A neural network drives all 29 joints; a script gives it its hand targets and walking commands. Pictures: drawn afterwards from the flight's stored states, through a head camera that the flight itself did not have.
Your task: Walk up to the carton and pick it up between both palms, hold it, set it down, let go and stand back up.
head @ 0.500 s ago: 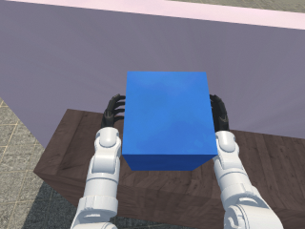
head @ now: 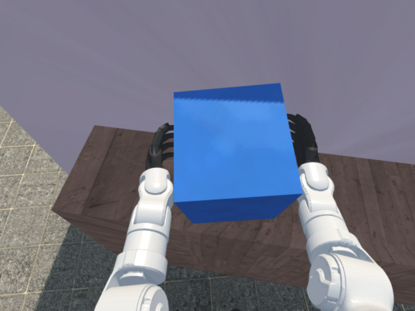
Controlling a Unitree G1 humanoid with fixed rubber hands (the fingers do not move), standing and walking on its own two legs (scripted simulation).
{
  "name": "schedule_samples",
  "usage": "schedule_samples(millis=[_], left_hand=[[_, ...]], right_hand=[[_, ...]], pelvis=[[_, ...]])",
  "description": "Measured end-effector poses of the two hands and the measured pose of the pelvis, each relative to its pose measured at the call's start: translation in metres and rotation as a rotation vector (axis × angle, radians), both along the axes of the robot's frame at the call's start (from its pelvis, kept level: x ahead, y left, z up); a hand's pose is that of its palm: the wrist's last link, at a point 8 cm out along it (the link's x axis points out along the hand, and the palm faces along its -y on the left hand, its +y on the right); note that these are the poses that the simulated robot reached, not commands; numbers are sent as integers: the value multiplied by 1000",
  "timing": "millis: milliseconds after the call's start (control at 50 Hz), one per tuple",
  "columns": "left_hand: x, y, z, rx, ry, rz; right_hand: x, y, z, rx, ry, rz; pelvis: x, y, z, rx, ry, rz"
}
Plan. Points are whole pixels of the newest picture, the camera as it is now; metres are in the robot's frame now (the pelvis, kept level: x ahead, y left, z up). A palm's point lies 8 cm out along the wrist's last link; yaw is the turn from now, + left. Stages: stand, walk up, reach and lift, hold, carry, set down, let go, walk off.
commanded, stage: set down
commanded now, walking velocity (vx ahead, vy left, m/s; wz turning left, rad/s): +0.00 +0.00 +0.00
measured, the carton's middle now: (230, 163) +0.40 -0.03 -0.01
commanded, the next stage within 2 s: none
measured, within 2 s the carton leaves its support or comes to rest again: rests again in 1.82 s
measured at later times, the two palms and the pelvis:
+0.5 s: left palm (168, 155) +0.40 +0.10 +0.02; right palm (304, 152) +0.42 -0.19 +0.01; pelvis +0.02 +0.00 +0.00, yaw -1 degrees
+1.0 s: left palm (163, 160) +0.39 +0.11 +0.01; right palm (302, 153) +0.42 -0.18 +0.01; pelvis +0.01 +0.00 +0.00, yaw -2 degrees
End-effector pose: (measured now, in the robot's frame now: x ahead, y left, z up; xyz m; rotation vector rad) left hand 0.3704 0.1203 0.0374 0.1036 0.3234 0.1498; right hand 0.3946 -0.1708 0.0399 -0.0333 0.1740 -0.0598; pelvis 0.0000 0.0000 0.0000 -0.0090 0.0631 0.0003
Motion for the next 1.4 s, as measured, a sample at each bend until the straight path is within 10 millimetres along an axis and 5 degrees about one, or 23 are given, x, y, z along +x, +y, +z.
schedule_samples(millis=[400, 840, 1400], left_hand=[[35, -11, -20, -12, 3, 17], [19, -7, -20, -33, -55, 27], [22, -10, -28, -33, -43, 43]], right_hand=[[32, -11, -29, -11, 53, 13], [20, -7, -23, -30, 18, 23], [26, -10, -36, -26, 54, 39]], pelvis=[[21, -1, -1, 5, 144, -22], [5, 0, -2, 3, 141, -28], [10, -3, -3, 3, 164, -32]])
